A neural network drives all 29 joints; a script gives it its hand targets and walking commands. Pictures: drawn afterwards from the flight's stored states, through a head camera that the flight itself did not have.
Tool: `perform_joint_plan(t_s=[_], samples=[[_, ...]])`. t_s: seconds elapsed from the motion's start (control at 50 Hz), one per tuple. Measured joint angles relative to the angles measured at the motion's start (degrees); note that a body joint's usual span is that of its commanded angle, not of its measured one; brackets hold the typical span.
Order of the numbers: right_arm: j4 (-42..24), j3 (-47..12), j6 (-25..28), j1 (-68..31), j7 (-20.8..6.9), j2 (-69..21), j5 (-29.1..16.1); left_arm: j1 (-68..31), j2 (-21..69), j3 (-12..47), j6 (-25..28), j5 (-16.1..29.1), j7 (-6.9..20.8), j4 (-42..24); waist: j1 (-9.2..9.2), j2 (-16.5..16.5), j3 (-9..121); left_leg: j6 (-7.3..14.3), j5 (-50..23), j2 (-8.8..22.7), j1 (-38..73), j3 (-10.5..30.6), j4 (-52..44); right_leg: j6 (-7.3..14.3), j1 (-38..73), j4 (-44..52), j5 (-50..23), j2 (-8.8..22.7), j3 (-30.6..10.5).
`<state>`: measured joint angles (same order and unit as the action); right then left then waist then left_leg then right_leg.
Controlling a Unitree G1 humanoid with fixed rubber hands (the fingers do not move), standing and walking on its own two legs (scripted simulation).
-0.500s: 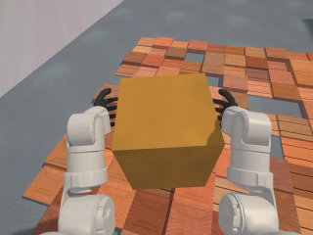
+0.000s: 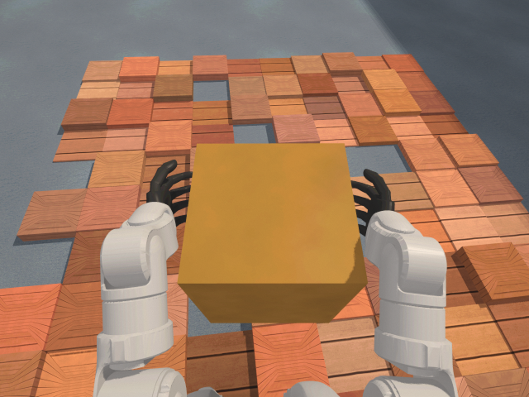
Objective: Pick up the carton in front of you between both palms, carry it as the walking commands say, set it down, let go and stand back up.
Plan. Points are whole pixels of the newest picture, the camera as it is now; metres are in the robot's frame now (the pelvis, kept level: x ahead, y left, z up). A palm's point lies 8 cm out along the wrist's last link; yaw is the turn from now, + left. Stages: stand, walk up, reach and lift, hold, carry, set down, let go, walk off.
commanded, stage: carry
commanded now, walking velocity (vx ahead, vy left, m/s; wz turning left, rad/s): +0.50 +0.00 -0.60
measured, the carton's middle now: (270, 243) +0.34 -0.01 +0.02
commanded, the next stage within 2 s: none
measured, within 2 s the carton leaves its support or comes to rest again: neither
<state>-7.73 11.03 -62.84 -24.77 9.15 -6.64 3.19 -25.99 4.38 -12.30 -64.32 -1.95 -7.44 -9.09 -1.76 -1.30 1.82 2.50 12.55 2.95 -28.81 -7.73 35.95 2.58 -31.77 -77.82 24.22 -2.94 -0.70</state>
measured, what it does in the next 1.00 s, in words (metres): climbs: right foot, then left foot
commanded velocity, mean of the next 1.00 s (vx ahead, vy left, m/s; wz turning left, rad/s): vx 0.50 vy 0.00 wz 0.14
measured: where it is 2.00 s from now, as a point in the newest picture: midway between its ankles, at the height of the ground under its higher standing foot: (280, 186)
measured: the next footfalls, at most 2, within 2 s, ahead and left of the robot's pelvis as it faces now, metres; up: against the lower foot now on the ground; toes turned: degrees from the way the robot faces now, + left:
right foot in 0.30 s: +0.30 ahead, -0.14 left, +0.01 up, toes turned -18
left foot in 0.70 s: +0.58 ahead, -0.01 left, +0.02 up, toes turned -6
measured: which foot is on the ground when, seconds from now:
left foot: down 0.00-0.36, up 0.38-0.68, down 0.70-1.00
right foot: up 0.00-0.28, down 0.30-0.78, up 0.80-1.00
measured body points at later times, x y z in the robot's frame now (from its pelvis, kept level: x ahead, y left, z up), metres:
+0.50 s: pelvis +0.26 -0.06 +0.02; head +0.28 -0.07 +0.47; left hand +0.62 +0.01 +0.11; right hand +0.55 -0.29 +0.10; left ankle +0.26 +0.08 -0.65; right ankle +0.26 -0.13 -0.71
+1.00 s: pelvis +0.55 -0.11 +0.04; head +0.59 -0.12 +0.49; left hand +0.92 -0.01 +0.15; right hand +0.88 -0.31 +0.14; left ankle +0.54 -0.01 -0.70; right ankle +0.61 -0.24 -0.67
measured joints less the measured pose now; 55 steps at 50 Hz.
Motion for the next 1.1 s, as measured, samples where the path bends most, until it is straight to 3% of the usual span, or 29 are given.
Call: perform_joint_plan(t_s=[0.08,0.14,0.26,0.3,0.32,0.36,0.4,0.44,0.58,0.66,0.72,0.74,0.78,0.82,0.86,0.96,1.04,1.1], samples=[[0.6,0.3,-0.8,0.4,0.0,0.6,-0.8,0.4,1.2,0.0,-0.6,-1.7,0.2,0.3,-0.49,0.5,1.3,-0.3,1.6,1.9,7.1,-2.5,-5.2,-0.5,-4.9,10.8,0.6,3.0,2.8],[1.5,0.5,-1.0,-0.1,0.0,0.9,-1.0,0.3,1.3,0.1,-0.7,-2.4,0.4,0.8,-0.58,0.8,2.5,-1.1,2.7,3.1,12.1,-4.5,-9.0,-0.7,-6.4,21.5,-3.3,4.5,4.9],[3.8,0.7,-1.6,-1.0,0.0,1.0,-0.6,-0.5,0.8,0.1,-1.3,-2.6,0.4,3.2,0.66,1.6,4.7,-4.3,7.5,5.4,21.9,-8.7,-12.5,0.4,-2.4,38.6,-12.8,4.0,9.7],[4.6,0.9,-1.9,-1.2,-0.1,1.0,-0.2,-1.0,0.5,0.1,-1.4,-2.5,0.4,4.7,1.19,2.2,5.2,-5.8,10.5,6.8,24.1,-9.6,-10.4,1.6,1.0,43.3,-13.9,2.3,11.3],[4.9,1.0,-2.0,-1.2,-0.1,1.2,0.0,-1.4,0.4,0.2,-1.2,-2.4,0.4,5.7,1.47,2.7,5.1,-6.6,11.9,8.1,24.2,-9.6,-7.2,3.5,2.8,45.0,-17.3,1.1,11.5],[5.4,1.5,-2.3,-1.1,-0.4,2.2,0.0,-2.4,1.0,0.6,-0.6,-2.7,0.2,8.1,2.48,3.6,4.7,-7.9,9.1,10.4,19.9,-6.4,6.9,3.9,5.1,44.8,-13.0,-0.6,10.7],[6.1,1.9,-2.3,-1.0,-1.0,3.1,-0.6,-2.5,1.7,1.3,0.1,-3.0,-0.7,9.6,4.03,3.5,3.7,-8.1,14.3,7.3,11.5,1.2,24.9,3.7,5.3,42.6,-10.7,-1.2,9.5],[5.8,2.4,-2.5,-0.7,-1.1,2.8,-0.7,-1.4,1.8,1.7,0.1,-2.5,-1.2,8.8,4.44,3.3,2.2,-6.9,15.6,4.4,4.7,5.1,31.8,3.2,7.3,43.7,-10.4,-1.4,8.3],[-0.8,2.3,-1.8,-0.8,-1.1,1.9,-1.0,-0.4,2.3,1.4,1.0,-0.7,-1.8,1.6,2.78,2.9,-1.2,-4.1,3.3,3.2,-8.2,6.3,15.1,2.5,15.0,48.8,-6.9,-1.1,6.6],[-2.2,2.2,-2.2,-0.7,-1.1,2.7,-1.9,-0.1,3.2,1.6,0.8,-1.6,-1.7,-0.3,1.96,2.5,-0.1,-2.3,-5.3,1.7,-7.3,3.7,1.2,1.3,20.7,50.4,-2.8,-0.2,7.1],[-0.2,2.0,-2.3,-0.7,-1.1,2.3,-1.7,0.5,2.9,1.6,-0.2,-2.5,-1.4,0.3,1.9,0.0,1.4,0.7,-8.9,-1.8,-3.6,1.3,-3.4,-0.1,25.0,49.0,2.3,2.3,7.1],[1.0,1.8,-2.0,-0.9,-1.1,1.7,-1.2,0.7,2.2,1.5,-0.6,-2.4,-1.3,0.6,1.8,-1.9,1.5,1.3,-7.7,-3.4,-2.3,0.4,-3.0,-0.5,25.3,46.7,3.7,4.3,6.8],[3.7,0.7,-1.7,-2.5,-1.1,0.7,0.1,1.4,0.7,0.5,-1.3,-1.7,-0.6,0.6,0.56,-2.8,1.4,1.9,-3.6,-5.2,-0.4,-0.2,-2.1,-1.9,20.9,33.4,-1.4,6.6,6.0],[4.2,-0.2,-1.8,-3.2,-0.6,0.5,0.5,1.4,-0.3,-0.1,-1.4,-0.7,-0.5,0.4,-1.25,-1.0,0.7,2.4,-1.3,-5.5,0.8,1.3,-1.9,-3.1,13.1,16.4,1.2,4.7,3.1],[3.1,-0.8,-2.1,-2.9,-0.2,0.9,0.0,1.1,-0.1,-0.5,-1.4,-0.4,-0.4,-0.1,-2.42,0.2,0.1,2.1,-0.9,-5.8,3.0,3.0,-3.8,-3.3,6.8,10.2,1.9,3.6,1.6],[0.8,-0.6,-2.4,-3.1,0.2,2.1,-2.0,0.5,2.0,-1.2,-0.9,-1.9,-0.4,-2.3,-3.58,1.4,0.3,1.3,1.1,-5.9,8.4,6.9,-8.0,-4.6,-0.8,27.7,0.9,4.5,0.9],[2.1,-0.4,-2.5,-4.6,0.2,2.2,-2.0,0.6,2.4,-1.5,-0.6,-3.2,0.2,-2.3,-3.19,1.6,2.3,-0.4,6.1,-6.1,11.5,9.6,-6.1,-5.1,0.0,43.8,-14.2,4.7,1.0],[4.1,-0.2,-3.1,-5.2,0.1,2.2,-1.2,0.2,2.1,-1.5,-1.1,-3.8,0.8,0.0,-2.33,1.0,4.4,-1.1,14.2,-6.9,12.4,11.6,2.9,-5.3,6.3,54.6,-23.8,5.3,2.8]])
